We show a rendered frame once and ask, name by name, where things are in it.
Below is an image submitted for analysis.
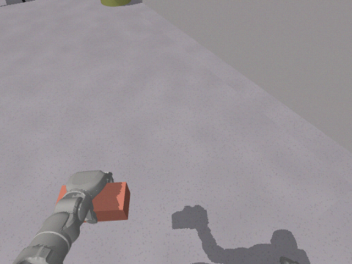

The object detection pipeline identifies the left robot arm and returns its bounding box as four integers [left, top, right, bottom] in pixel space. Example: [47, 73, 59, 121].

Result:
[12, 189, 92, 264]

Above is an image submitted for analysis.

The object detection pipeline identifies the carton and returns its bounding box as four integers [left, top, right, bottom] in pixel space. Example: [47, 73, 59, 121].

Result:
[56, 182, 130, 223]

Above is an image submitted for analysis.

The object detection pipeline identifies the left robot hand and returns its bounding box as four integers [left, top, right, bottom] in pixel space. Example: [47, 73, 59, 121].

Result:
[66, 170, 114, 224]

